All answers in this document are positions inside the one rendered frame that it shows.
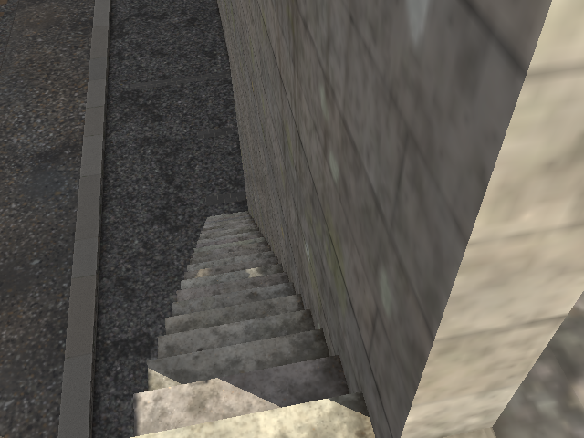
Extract stairs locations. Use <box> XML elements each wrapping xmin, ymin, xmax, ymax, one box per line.
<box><xmin>131</xmin><ymin>211</ymin><xmax>375</xmax><ymax>438</ymax></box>

